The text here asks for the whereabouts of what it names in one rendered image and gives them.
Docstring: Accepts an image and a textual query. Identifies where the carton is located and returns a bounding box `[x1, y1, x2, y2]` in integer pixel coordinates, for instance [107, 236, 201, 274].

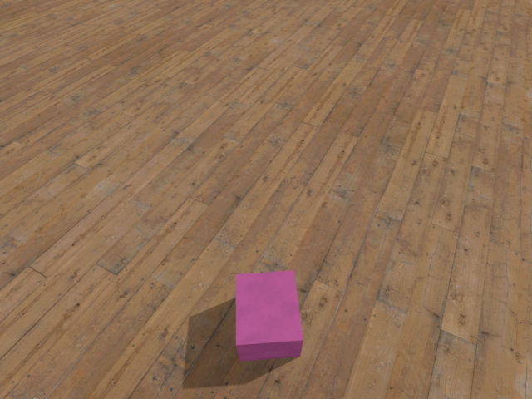
[236, 270, 303, 362]

